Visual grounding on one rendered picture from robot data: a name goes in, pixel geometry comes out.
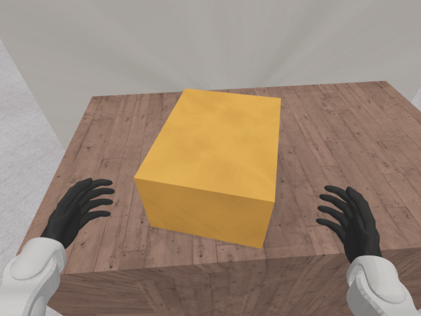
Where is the left robot forearm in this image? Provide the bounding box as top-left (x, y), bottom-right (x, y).
top-left (0, 237), bottom-right (66, 316)

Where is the right robot forearm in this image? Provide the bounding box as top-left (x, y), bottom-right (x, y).
top-left (346, 255), bottom-right (421, 316)

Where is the pedestal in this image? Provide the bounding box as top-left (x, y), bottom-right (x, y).
top-left (16, 81), bottom-right (421, 316)

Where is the robot left hand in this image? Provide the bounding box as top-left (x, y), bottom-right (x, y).
top-left (40, 178), bottom-right (114, 249)

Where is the robot right hand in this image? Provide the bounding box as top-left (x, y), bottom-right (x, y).
top-left (316, 186), bottom-right (382, 264)

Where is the carton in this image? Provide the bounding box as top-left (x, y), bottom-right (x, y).
top-left (134, 88), bottom-right (281, 249)

